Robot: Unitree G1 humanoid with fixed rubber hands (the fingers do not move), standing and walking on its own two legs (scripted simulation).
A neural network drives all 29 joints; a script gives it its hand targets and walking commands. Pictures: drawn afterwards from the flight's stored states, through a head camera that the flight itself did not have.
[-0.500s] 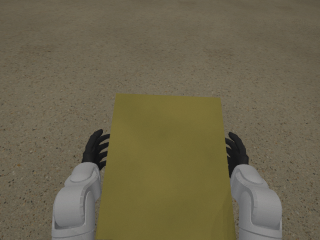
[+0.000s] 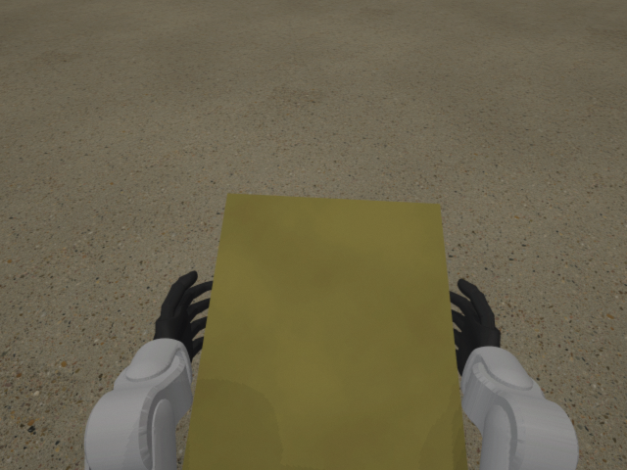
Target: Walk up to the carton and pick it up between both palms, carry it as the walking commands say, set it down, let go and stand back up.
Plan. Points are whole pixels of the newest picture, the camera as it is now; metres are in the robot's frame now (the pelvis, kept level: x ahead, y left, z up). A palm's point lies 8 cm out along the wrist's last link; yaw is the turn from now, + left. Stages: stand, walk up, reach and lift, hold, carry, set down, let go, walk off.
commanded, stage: carry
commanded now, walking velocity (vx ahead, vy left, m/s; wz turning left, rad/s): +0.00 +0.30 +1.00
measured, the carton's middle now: (323, 348) +0.27 -0.01 +0.03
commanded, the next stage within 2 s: none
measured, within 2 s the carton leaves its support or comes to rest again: neither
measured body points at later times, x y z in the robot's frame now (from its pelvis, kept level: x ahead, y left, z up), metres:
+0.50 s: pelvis -0.03 +0.20 +0.00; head -0.03 +0.18 +0.45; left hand +0.10 +0.46 +0.10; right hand +0.27 +0.18 +0.09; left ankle -0.07 +0.35 -0.66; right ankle +0.04 +0.03 -0.73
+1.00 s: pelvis -0.15 +0.36 +0.00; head -0.13 +0.34 +0.45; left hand -0.16 +0.65 +0.09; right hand +0.12 +0.48 +0.08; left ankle -0.19 +0.43 -0.66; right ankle -0.03 +0.33 -0.73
